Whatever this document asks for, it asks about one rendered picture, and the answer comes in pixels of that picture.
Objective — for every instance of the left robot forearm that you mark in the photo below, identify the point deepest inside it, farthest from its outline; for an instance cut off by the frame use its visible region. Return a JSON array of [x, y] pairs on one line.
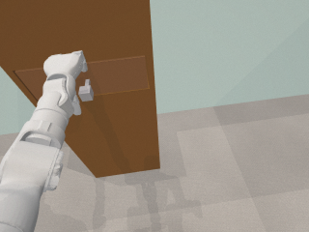
[[50, 118]]

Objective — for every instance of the left robot upper arm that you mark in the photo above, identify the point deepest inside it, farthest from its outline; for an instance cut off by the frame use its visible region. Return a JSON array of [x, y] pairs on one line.
[[31, 170]]

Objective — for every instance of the handle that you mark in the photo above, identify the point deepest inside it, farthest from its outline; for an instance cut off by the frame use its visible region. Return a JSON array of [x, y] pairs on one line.
[[86, 92]]

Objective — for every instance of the robot left hand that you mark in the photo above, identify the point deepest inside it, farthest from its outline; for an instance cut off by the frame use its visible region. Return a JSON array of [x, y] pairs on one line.
[[71, 63]]

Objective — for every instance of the drawer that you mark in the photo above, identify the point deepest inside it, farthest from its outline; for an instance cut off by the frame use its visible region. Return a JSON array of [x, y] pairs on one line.
[[106, 76]]

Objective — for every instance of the cabinet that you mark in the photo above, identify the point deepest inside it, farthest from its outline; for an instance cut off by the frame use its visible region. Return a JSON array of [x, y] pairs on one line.
[[116, 133]]

